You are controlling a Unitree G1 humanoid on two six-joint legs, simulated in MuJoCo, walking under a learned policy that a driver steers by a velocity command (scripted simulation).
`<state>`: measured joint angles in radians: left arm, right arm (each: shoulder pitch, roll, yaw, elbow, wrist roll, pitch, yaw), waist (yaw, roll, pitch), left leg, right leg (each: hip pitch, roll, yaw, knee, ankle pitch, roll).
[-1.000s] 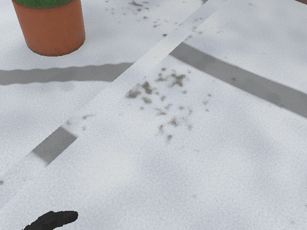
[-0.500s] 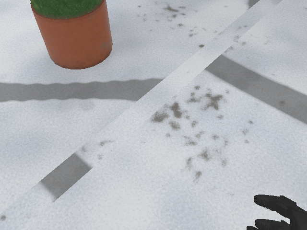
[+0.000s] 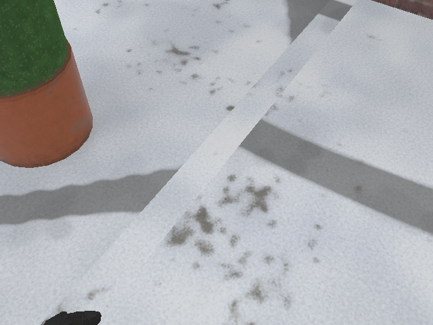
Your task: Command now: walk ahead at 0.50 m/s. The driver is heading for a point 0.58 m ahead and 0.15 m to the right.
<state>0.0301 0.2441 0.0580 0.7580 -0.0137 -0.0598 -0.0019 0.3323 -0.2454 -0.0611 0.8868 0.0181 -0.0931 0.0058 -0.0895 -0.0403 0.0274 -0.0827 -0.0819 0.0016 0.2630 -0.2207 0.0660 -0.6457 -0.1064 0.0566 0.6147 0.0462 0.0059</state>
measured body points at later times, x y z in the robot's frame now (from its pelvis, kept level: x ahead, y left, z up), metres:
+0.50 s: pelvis +0.25 -0.05 +0.00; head +0.28 -0.06 +0.45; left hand +0.26 +0.22 -0.13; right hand +0.46 -0.29 -0.09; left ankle +0.44 +0.13 -0.69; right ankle +0.18 -0.14 -0.75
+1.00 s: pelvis +0.48 +0.00 +0.00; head +0.51 +0.00 +0.45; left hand +0.67 +0.24 -0.12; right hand +0.49 -0.28 -0.13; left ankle +0.47 +0.10 -0.75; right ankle +0.59 -0.17 -0.70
